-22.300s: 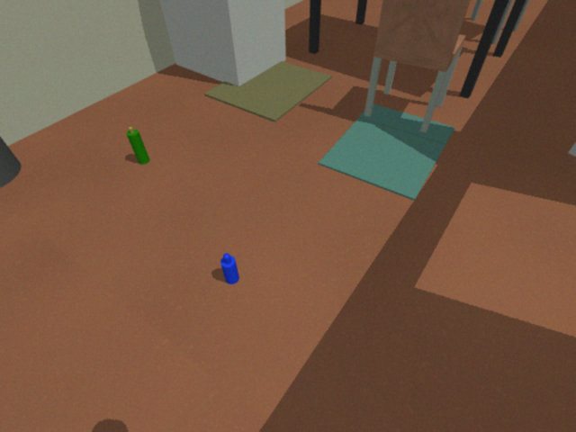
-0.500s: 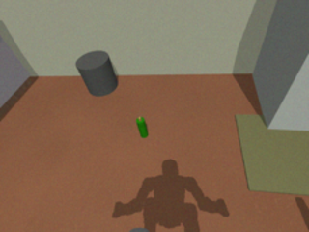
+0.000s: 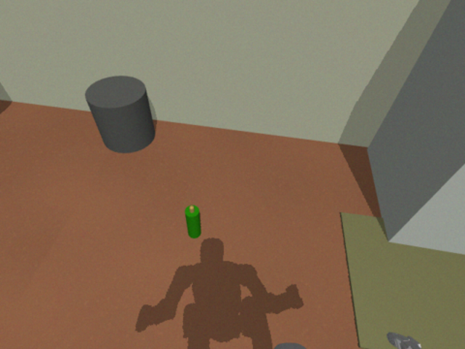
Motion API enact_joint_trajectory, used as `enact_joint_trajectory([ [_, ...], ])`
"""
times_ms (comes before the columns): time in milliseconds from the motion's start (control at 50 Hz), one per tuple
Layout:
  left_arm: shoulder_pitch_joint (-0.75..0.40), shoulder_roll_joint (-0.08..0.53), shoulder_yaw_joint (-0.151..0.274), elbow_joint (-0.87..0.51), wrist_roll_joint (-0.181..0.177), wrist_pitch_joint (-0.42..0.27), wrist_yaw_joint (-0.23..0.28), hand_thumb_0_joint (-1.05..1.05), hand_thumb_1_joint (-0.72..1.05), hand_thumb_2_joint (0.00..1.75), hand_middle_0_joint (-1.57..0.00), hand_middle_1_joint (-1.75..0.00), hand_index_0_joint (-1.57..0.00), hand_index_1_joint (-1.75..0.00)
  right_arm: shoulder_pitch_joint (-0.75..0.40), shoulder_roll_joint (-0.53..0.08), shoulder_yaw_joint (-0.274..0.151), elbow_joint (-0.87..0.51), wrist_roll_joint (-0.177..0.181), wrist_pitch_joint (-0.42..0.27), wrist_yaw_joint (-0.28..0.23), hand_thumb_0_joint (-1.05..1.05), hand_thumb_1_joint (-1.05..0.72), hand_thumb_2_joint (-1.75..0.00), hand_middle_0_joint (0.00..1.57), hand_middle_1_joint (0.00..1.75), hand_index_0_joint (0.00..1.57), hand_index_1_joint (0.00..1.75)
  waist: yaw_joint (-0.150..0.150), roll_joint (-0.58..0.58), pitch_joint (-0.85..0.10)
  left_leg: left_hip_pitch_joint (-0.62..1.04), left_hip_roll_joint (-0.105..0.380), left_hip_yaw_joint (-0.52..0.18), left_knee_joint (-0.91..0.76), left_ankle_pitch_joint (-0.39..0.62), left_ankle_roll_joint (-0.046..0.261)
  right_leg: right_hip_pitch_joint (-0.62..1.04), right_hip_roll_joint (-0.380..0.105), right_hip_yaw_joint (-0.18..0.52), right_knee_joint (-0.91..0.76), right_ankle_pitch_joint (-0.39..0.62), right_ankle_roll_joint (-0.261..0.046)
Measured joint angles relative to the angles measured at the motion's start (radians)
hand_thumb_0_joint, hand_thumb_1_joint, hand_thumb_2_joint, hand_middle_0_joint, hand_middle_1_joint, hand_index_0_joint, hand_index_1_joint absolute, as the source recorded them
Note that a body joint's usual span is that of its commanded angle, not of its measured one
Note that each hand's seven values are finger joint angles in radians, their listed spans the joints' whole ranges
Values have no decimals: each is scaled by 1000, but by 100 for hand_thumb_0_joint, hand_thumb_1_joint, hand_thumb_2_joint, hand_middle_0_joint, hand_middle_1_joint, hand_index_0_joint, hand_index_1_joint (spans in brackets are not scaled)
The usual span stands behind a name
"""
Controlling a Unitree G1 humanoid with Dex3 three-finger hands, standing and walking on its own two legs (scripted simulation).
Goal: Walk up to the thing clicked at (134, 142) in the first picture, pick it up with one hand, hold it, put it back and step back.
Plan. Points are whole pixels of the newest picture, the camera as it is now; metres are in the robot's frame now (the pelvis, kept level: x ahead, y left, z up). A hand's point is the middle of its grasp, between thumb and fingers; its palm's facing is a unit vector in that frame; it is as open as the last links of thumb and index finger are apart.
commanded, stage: walk up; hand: left
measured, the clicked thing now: (193, 220) +0.77 +0.17 -0.66
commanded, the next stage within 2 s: none
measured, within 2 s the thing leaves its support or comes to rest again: neither
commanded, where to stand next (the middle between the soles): +0.43 -0.01 m, yaw -3 degrees
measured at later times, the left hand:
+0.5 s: hand (128, 311) +0.22 +0.22 -0.11, palm faces -0.06 -0.90 -0.43, open 7.3 cm
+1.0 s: hand (117, 255) +0.36 +0.28 -0.16, palm faces -0.10 -0.94 -0.33, open 7.3 cm
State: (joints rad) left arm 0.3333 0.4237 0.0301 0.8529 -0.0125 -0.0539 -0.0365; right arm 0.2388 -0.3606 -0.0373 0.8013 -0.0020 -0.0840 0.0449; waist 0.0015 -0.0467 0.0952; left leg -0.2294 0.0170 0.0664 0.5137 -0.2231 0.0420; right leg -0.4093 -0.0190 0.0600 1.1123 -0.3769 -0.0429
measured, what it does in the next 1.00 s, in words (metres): walks ahead: right foot, then left foot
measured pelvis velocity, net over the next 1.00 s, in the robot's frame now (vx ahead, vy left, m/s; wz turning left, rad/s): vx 0.29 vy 0.01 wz -0.03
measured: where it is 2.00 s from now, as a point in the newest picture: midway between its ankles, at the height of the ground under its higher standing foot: (230, 318)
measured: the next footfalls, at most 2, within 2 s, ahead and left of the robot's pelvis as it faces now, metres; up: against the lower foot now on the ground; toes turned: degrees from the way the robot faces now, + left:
right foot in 0.28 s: +0.24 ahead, -0.17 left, +0.00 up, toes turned -5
left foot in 0.76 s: +0.36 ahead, +0.12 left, +0.00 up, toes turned +3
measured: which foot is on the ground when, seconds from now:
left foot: down 0.00-0.30, up 0.32-0.74, down 0.76-1.00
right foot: up 0.00-0.26, down 0.28-0.78, up 0.80-1.00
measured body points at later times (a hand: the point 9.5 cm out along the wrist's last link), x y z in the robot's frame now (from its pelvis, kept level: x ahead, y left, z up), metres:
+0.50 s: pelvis +0.16 -0.05 +0.00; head +0.17 -0.09 +0.45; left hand +0.22 +0.26 -0.08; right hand +0.21 -0.37 -0.14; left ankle +0.17 +0.10 -0.67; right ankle +0.20 -0.16 -0.74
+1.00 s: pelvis +0.29 +0.01 +0.00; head +0.31 +0.05 +0.45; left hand +0.36 +0.33 -0.13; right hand +0.33 -0.30 -0.09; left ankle +0.32 +0.11 -0.74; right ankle +0.32 -0.15 -0.68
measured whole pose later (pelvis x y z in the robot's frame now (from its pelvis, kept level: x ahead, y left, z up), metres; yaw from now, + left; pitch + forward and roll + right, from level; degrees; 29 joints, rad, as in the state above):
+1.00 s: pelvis +0.29 +0.01 +0.00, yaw -2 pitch -3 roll -1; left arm 0.31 0.45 0.03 0.88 0.00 -0.05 -0.04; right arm 0.33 -0.37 -0.03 0.84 -0.01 -0.08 0.04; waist -0.02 -0.07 0.10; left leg -0.21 0.02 0.08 0.49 -0.23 0.04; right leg -0.46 -0.04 0.05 0.99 -0.32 -0.03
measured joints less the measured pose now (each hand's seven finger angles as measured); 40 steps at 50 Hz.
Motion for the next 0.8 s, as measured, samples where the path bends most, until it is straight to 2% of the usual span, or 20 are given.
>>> enact_joint_trajectory([
  [60, -16, 7, 10, -13, 4, 1, -10, 1, 91, 90, -21, -30, -21, -30, 32, -4, 2, 7, -4, 2, -2, 1, -90, -90, 21, 30, 21, 30, -5, -6, 0, 59, -4, 6, -45, -9, -1, -62, -31, 9, -90, 64, 21],
  [120, -22, 10, 16, -12, 13, 6, -22, 1, 91, 90, -21, -30, -21, -30, 57, -14, -1, 12, -9, 2, 0, 1, -90, -90, 21, 30, 21, 30, -9, -7, -1, 106, -8, 24, -73, -29, -5, -88, -63, -10, -225, 116, 37],
  [180, -32, 5, 18, 3, 20, 11, -32, 1, 91, 90, -21, -30, -21, -30, 79, -31, -8, 13, -13, 5, 3, 1, -90, -90, 21, 30, 21, 30, -20, 4, -2, 134, -10, 36, -71, -63, -16, -76, -80, -41, -374, 175, 38],
  [240, -40, -3, 20, 16, 22, 4, -36, 1, 91, 90, -21, -30, -21, -30, 100, -50, -15, 16, -13, 17, 5, 1, -90, -90, 21, 30, 21, 30, -31, 25, -8, 142, -8, 42, -31, -120, -33, -25, -73, -61, -493, 214, 30],
  [280, -43, -9, 22, 22, 26, -10, -33, 1, 91, 90, -21, -30, -21, -30, 112, -62, -18, 19, -12, 28, 4, 1, -90, -90, 21, 30, 21, 30, -32, 50, -13, 134, 10, 40, 37, -181, -46, 26, -49, -75, -555, 246, 29],
  [300, -52, -22, 24, 27, 28, -18, -27, 1, 91, 90, -21, -30, -21, -30, 110, -72, -22, 25, -11, 34, 2, 1, -90, -90, 21, 30, 21, 30, -33, 88, -3, 119, 41, 26, 103, -213, -32, 37, -24, -94, -542, 234, 31],
  [320, -56, -29, 22, 21, 30, -28, -22, 1, 91, 90, -21, -30, -21, -30, 108, -72, -23, 32, -10, 42, -2, 1, -90, -90, 21, 30, 21, 30, -33, 109, 4, 87, 51, 0, 196, -233, -16, 42, -11, -108, -521, 210, 30],
  [380, -53, -36, 13, 0, 21, -42, -13, 1, 91, 90, -21, -30, -21, -30, 96, -61, -8, 53, -13, 60, -5, 1, -91, -90, 21, 30, 21, 30, -6, 101, 5, -34, 0, -35, 472, -270, -5, 65, -20, -97, -507, 169, 18],
  [440, -34, -47, 2, -7, 12, -43, -4, 1, 91, 90, -21, -30, -21, -30, 80, -64, -5, 61, -6, 64, 0, 1, -91, -90, 21, 30, 21, 30, 8, 108, -3, -139, -4, -57, 560, -209, -4, 125, -23, -95, -575, 179, 18],
  [540, 7, -44, -3, -6, 17, -41, -1, 1, 90, 90, -21, -30, -21, -30, 61, -71, -17, 53, -12, 66, 16, 1, -91, -90, 21, 30, 21, 30, 16, 123, -14, -231, 41, -97, 455, -97, -25, 200, -8, -99, -648, 178, 18],
  [600, 26, -34, 1, -10, 23, -37, -3, 1, 90, 90, -21, -30, -21, -30, 58, -72, -25, 61, -22, 72, 25, 1, -91, -90, 21, 30, 21, 30, 19, 121, -26, -243, 64, -91, 336, -70, -44, 230, -3, -109, -658, 155, 18],
  [660, 39, -17, 5, -13, 26, -34, -5, 1, 90, 90, -21, -30, -21, -30, 54, -70, -30, 72, -31, 71, 33, 1, -91, -90, 21, 30, 21, 30, 24, 108, -35, -230, 76, -76, 225, -47, -51, 246, -4, -120, -640, 116, 24],
  [740, 50, 11, 9, -8, 26, -26, -5, 1, 90, 90, -21, -30, -21, -30, 54, -70, -35, 78, -33, 55, 39, 1, -91, -90, 21, 30, 21, 30, 25, 82, -51, -163, 70, -53, 104, -22, -37, 253, -17, -131, -573, 37, 49],
  [760, 51, 19, 10, -5, 26, -22, -4, 1, 90, 90, -21, -30, -21, -30, 54, -67, -37, 79, -34, 48, 36, 1, -91, -90, 21, 30, 21, 30, 21, 66, -53, -146, 57, -46, 86, 18, -36, 248, -31, -129, -537, 7, 55],
  [800, 48, 30, 15, 9, 24, -10, 2, 1, 90, 90, -21, -30, -21, -30, 44, -53, -36, 73, -38, 30, 28, 1, -91, -90, 21, 30, 21, 30, 22, 9, -43, -131, 23, -8, 116, 8, -32, 210, -69, -89, -404, -45, 27],
])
